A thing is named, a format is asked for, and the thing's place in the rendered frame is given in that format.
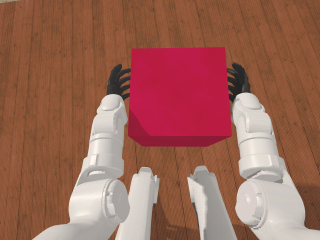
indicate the robot right upper arm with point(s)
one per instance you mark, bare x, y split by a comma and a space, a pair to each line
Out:
273, 211

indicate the left robot forearm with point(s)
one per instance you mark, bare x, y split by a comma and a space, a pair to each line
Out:
104, 158

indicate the right robot shin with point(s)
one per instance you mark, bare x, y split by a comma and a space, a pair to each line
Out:
203, 168

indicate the right robot hand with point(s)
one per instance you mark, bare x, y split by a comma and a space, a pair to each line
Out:
240, 82

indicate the carton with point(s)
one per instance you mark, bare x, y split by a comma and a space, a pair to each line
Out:
179, 97

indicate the right robot thigh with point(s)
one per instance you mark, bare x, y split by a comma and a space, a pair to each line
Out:
213, 218

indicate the robot left upper arm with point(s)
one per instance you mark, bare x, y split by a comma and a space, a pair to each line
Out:
96, 208

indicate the right robot forearm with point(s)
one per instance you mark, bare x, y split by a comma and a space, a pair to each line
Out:
259, 157

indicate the left robot hand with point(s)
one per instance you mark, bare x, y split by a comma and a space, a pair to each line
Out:
114, 82

